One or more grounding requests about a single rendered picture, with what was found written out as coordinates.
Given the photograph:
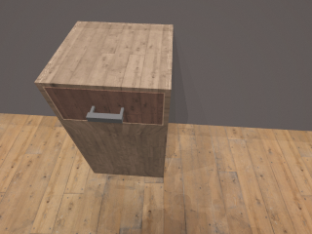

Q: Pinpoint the drawer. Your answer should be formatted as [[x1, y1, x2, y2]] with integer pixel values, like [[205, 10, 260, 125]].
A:
[[44, 86, 164, 125]]

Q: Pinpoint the handle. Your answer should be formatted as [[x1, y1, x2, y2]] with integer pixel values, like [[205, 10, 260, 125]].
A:
[[86, 105, 125, 124]]

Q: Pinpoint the cabinet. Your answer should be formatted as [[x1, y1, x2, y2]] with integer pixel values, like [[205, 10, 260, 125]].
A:
[[34, 21, 174, 178]]

